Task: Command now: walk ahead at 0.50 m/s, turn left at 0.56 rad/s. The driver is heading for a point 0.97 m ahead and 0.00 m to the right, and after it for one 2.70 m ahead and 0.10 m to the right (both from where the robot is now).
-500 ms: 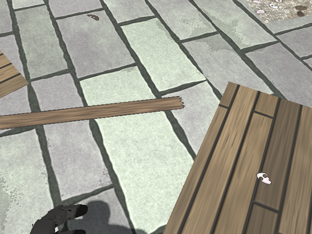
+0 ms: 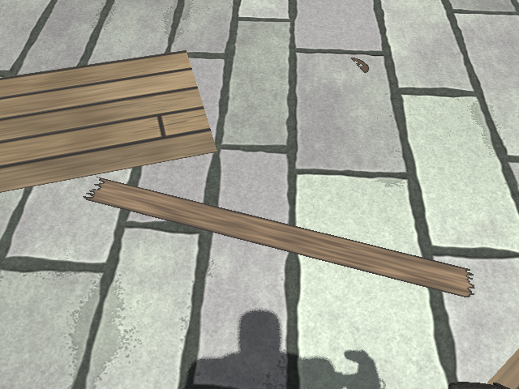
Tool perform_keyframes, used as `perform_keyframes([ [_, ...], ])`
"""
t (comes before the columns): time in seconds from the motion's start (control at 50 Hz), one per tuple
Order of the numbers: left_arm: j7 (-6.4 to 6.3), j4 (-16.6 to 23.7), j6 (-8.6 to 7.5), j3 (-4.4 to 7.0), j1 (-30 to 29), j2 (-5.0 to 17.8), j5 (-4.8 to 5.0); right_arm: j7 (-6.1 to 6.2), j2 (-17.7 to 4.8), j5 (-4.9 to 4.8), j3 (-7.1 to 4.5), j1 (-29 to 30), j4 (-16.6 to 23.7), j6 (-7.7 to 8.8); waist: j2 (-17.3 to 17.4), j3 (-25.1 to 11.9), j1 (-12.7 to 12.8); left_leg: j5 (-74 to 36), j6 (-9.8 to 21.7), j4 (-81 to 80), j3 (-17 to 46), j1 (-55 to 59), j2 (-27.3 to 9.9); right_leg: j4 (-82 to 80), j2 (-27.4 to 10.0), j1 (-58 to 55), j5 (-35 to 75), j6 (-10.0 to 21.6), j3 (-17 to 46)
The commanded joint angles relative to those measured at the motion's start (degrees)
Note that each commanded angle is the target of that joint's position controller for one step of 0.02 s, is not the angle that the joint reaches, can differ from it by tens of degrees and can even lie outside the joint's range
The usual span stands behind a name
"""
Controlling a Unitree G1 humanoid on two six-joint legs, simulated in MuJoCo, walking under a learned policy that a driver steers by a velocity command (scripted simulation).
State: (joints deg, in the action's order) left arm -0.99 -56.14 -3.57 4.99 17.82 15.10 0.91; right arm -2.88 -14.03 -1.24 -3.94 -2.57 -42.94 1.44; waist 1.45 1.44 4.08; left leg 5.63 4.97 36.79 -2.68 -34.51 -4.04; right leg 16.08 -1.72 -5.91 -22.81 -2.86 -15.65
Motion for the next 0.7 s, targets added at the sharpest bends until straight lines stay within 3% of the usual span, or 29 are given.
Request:
perform_keyframes([
  [0.02, -0.73, 3.6, 0.85, 2.41, -3.3, 12.2, 0.60, -0.17, -8.9, -0.21, -3.59, -9.8, 1.9, 0.44, -5.7, -5.4, -10.0, 3.7, 4.1, -3.9, -5.2, 17.6, 6.9, 19.7, -13.2, 3.2, 61.1, 7.0, 1.6],
  [0.04, -0.97, 4.6, 0.71, 1.85, -2.7, 11.0, -0.36, 0.94, -13.8, -0.28, -5.82, -20.1, -0.7, 0.10, -1.1, -10.9, -14.0, 2.0, 7.0, -5.1, 3.2, 36.0, 3.7, 36.6, -11.0, 16.5, 48.1, 4.2, 1.4],
  [0.06, -0.07, 8.1, -0.86, -0.94, 1.6, 2.1, -2.43, 1.41, -20.3, -0.88, -6.72, -19.7, -0.8, 0.43, 14.4, -15.0, -7.5, 10.2, 17.3, -10.8, 35.7, 54.9, -11.2, 57.4, 0.9, 43.4, -4.4, 0.5, 5.0],
  [0.08, 0.87, 9.1, -3.59, -0.67, -3.4, 5.5, -0.13, 1.32, -16.7, 0.04, -5.24, -22.3, 1.0, 1.09, 9.0, -23.0, -10.7, 14.7, 19.7, -19.4, 50.4, 59.2, -15.4, 64.6, 3.2, 49.9, -11.1, 1.3, 19.1],
  [0.1, 1.38, 10.8, -4.91, -0.01, -8.8, 7.8, 1.93, 1.31, -13.4, 0.73, -4.26, -20.5, 0.6, 1.77, 6.1, -16.3, -11.5, 9.5, 16.5, -20.0, 42.3, 55.7, -13.8, 64.4, 0.4, 54.9, -6.1, 2.8, 20.2],
  [0.12, 1.15, 10.8, -5.54, -0.32, -9.8, 7.1, 1.44, 1.48, -11.6, 0.39, -3.77, -17.0, 1.2, 2.27, 2.0, -11.7, -9.4, 4.2, 14.4, -19.5, 34.8, 47.7, -11.3, 59.9, -2.3, 53.4, -1.3, 3.8, 20.2],
  [0.14, 0.68, 10.1, -5.48, 0.04, -9.7, 7.3, -0.03, 1.58, -9.8, 0.38, -3.23, -12.5, 2.1, 2.41, -0.5, -8.4, -6.8, -1.5, 12.9, -19.9, 29.2, 38.9, -9.3, 54.6, -4.2, 49.2, 1.6, 3.6, 20.2],
  [0.16, 0.58, 9.9, -4.72, 0.59, -8.7, 8.1, -0.54, 1.77, -8.2, 0.93, -2.59, -9.8, 3.2, 2.56, 0.0, -7.2, -4.6, -6.0, 12.3, -21.1, 25.9, 32.7, -7.9, 51.4, -5.5, 44.5, 3.2, 3.4, 20.6],
  [0.22, 0.61, 10.5, -2.52, 0.54, -8.4, 6.2, -1.30, 2.49, -8.9, 0.71, -2.49, -9.6, 3.6, 2.91, -0.1, -5.2, -2.7, -10.6, 12.4, -23.7, 21.6, 24.8, -6.3, 43.4, -5.2, 40.8, 6.3, 1.3, 19.3],
  [0.28, 0.76, 11.9, -2.00, -0.44, -13.9, 4.1, -1.73, 3.46, -9.8, 0.59, -2.63, -12.0, 2.5, 3.02, 1.0, -2.9, -4.5, -11.2, 10.4, -25.0, 16.0, 21.8, -3.9, 30.8, -4.2, 40.3, 18.2, -0.1, 18.1],
  [0.32, 1.27, 12.6, -2.17, -1.01, -17.5, 3.3, -1.40, 3.59, -9.5, 0.55, -2.49, -13.5, 1.6, 2.98, 2.2, -1.9, -6.3, -7.3, 8.4, -25.1, 13.4, 20.4, -2.1, 22.6, -2.7, 37.2, 26.7, 0.2, 17.3],
  [0.38, 1.89, 13.9, -2.42, -1.21, -21.8, 4.1, -0.56, 3.31, -10.0, 0.43, -2.45, -16.4, -0.2, 3.16, 3.3, 0.0, -8.4, -1.5, 7.7, -25.1, 14.7, 22.0, -3.7, 17.1, -1.6, 36.0, 31.1, 0.9, 17.3],
  [0.46, 2.86, 15.5, -3.29, -0.99, -23.9, 6.1, -0.53, 3.53, -10.3, 0.37, -2.51, -18.9, -2.0, 2.58, 3.7, 1.1, -8.7, -5.0, 7.0, -20.2, 18.3, 31.2, -7.7, 12.9, -1.1, 39.2, 23.5, 3.7, 17.6],
  [0.5, 3.06, 14.8, -3.74, -0.58, -20.3, 7.1, -0.50, 3.76, -10.8, 0.45, -2.66, -18.3, -2.2, 1.98, 5.0, -0.1, -6.5, -13.8, 5.8, -16.4, 18.5, 33.6, -8.0, 11.2, 0.3, 34.5, 19.3, 5.5, 16.0],
  [0.52, 2.92, 13.0, -3.92, 0.23, -14.7, 8.4, -0.76, 3.82, -10.4, 0.42, -2.40, -17.3, -1.9, 1.76, 4.7, -3.3, -3.5, -23.0, 4.7, -10.6, 16.7, 33.4, -5.6, 9.5, 1.8, 26.7, 19.8, 7.0, 14.5],
  [0.54, 2.68, 11.0, -4.08, 1.22, -5.6, 10.9, -1.37, 3.77, -8.6, 0.80, -1.60, -16.4, -1.0, 1.76, 3.0, -10.4, 0.5, -23.4, 2.9, 1.0, 14.0, 28.3, -2.5, 11.8, -2.3, 12.6, 22.3, 10.0, 18.4],
  [0.56, 2.53, 9.7, -3.85, 2.44, 3.2, 15.8, -1.83, 3.72, -5.6, 1.09, -0.54, -21.3, 0.0, 2.50, -7.7, -19.9, 1.0, -6.8, -1.6, 21.3, 8.8, 10.3, 4.8, 12.1, -14.2, -9.2, 19.1, 17.7, 37.3],
  [0.58, 3.06, 7.6, -3.08, 2.16, 6.2, 14.1, -0.30, 3.56, -5.0, 0.52, -0.13, -23.2, -0.2, 3.30, -19.2, -22.6, 0.8, 26.0, -3.9, 33.8, 8.9, -3.7, 9.2, 2.7, -19.9, -16.5, 6.3, 22.8, 57.5],
  [0.6, 3.14, 8.5, -2.75, 0.88, 2.8, 10.4, 0.87, 3.27, -9.6, -0.17, -1.03, -18.7, 0.8, 4.02, -12.8, -14.6, 1.5, 24.6, -3.4, 38.3, 11.0, -10.5, 5.3, 0.3, -18.3, -11.8, -3.1, 20.5, 56.0],
  [0.62, 2.95, 9.9, -2.23, 0.28, -1.3, 8.6, 0.23, 3.14, -9.8, -0.35, -0.99, -13.3, 2.1, 4.47, -8.2, -8.6, 1.1, 19.7, -3.0, 37.5, 9.1, -11.4, 2.7, -0.5, -16.0, -4.2, -2.2, 18.5, 49.0],
  [0.64, 2.97, 10.5, -1.92, -0.12, -4.1, 7.8, -0.56, 3.21, -9.2, 0.50, -0.97, -10.2, 3.0, 4.77, -4.5, -3.6, -0.2, 16.1, -3.0, 33.8, 7.9, -10.3, 0.9, -2.1, -13.7, 4.0, 3.2, 18.0, 44.1],
  [0.66, 2.87, 11.0, -1.98, -0.54, -5.5, 6.7, -0.95, 3.37, -8.9, 1.43, -1.28, -9.9, 3.3, 4.79, -4.3, -2.5, -1.9, 13.3, -3.2, 29.5, 8.2, -7.3, -0.7, -3.1, -12.1, 8.7, 8.6, 17.5, 41.3],
  [0.7, 2.58, 11.0, -1.88, -0.67, -5.6, 6.6, -0.86, 3.39, -7.1, 1.84, -1.11, -11.3, 3.5, 4.59, -6.0, -3.0, -3.8, 11.9, -4.2, 23.9, 7.5, -2.9, -1.3, -4.6, -9.6, 12.6, 16.1, 17.7, 37.5],
])
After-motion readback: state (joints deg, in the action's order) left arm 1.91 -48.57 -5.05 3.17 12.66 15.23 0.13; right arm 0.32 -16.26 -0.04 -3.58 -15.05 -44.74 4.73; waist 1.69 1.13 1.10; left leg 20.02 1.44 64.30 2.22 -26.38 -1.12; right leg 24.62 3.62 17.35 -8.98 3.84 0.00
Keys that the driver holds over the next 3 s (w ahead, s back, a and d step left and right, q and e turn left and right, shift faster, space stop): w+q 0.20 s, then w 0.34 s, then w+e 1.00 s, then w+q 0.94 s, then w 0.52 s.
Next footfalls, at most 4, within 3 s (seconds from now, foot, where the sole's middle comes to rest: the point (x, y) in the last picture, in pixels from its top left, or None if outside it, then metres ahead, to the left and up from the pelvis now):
0.04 left None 0.19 0.11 -0.76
0.54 right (307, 373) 0.50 -0.06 -0.76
1.02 left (215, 286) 0.73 0.20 -0.76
1.52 right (328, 226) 0.96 -0.12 -0.76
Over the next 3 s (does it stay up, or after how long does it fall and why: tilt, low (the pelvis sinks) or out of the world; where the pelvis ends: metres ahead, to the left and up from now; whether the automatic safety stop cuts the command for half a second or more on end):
stays up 1.65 -0.07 0.01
